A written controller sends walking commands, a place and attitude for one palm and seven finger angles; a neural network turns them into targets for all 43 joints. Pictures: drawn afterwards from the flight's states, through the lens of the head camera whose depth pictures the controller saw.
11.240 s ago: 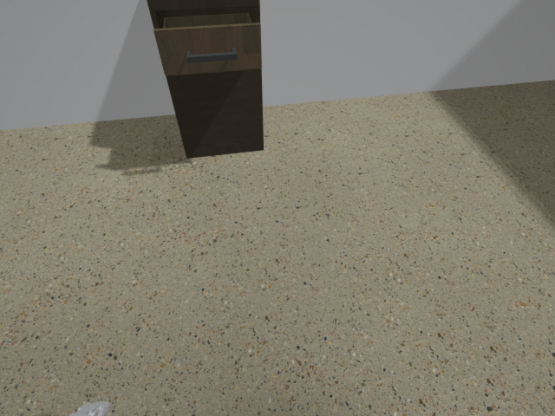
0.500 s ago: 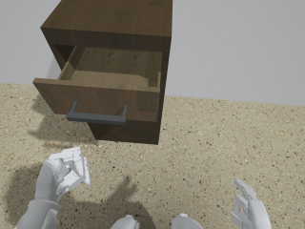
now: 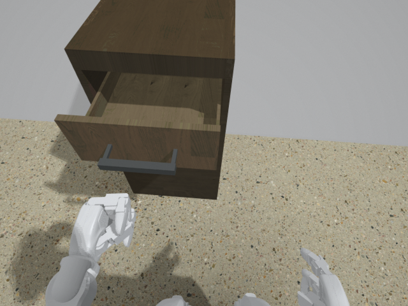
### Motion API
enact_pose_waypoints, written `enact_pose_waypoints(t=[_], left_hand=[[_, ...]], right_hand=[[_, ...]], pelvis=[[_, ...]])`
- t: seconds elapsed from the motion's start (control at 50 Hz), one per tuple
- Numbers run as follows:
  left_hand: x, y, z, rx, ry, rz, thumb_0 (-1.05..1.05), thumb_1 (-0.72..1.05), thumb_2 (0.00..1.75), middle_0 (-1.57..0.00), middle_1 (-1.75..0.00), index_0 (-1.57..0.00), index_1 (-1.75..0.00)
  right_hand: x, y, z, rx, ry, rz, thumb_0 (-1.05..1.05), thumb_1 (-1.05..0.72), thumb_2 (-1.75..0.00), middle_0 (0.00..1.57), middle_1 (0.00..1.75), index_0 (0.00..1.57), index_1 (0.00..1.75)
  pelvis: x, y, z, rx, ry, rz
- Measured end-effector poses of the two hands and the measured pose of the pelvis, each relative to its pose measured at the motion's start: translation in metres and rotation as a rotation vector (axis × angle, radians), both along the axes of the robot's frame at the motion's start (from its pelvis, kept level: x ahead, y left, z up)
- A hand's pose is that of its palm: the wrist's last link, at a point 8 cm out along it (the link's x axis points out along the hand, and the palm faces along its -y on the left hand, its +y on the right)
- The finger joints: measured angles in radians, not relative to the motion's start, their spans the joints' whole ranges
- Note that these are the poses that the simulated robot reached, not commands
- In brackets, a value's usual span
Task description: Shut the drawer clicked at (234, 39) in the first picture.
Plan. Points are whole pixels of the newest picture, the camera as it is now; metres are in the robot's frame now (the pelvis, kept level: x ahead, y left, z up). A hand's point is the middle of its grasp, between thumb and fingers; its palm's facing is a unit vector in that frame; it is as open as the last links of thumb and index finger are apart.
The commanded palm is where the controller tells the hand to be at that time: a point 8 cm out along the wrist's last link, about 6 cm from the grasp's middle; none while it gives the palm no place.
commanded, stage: raise the hand and make a fist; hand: left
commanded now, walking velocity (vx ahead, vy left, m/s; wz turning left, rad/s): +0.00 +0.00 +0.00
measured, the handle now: (139, 158) +0.45 +0.19 -0.04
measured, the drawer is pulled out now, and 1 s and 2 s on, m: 0.19 0.19 0.19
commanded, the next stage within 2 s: bring the fist close to the handle in 0.20 s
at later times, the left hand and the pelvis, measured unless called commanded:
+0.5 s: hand (130, 223) +0.26 +0.15 +0.04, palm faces -0.02 -1.00 -0.05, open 3.3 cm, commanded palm +0.24 +0.21 +0.04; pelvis +0.00 -0.03 -0.01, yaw +1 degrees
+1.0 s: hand (142, 208) +0.31 +0.15 -0.01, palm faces -0.05 -1.00 -0.04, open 3.3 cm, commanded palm +0.29 +0.21 -0.01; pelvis -0.02 -0.03 -0.04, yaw -1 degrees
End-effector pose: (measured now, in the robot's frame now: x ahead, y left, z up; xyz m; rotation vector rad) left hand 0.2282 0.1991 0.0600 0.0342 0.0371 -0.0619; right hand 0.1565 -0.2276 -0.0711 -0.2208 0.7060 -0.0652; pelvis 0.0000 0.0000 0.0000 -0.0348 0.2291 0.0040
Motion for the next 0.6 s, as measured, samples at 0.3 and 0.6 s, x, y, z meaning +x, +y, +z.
enact_pose_waypoints(t=[0.3,0.6], left_hand=[[-0.004,0.001,-0.002,0.030,-0.002,0.037,0.01,0.90,0.90,-1.40,-1.60,-1.40,-1.60],[0.022,0.009,-0.029,0.012,0.005,0.034,0.01,0.90,0.90,-1.40,-1.60,-1.40,-1.60]], right_hand=[[-0.001,-0.026,0.000,-0.013,-0.006,-0.018,0.01,-0.90,-0.90,0.20,0.30,0.20,0.30],[0.000,-0.041,-0.016,-0.019,0.009,-0.012,0.01,-0.90,-0.90,0.20,0.30,0.20,0.30]], pelvis=[[-0.001,-0.018,0.000,0.011,-0.001,0.000],[-0.007,-0.032,-0.011,0.016,0.037,0.003]])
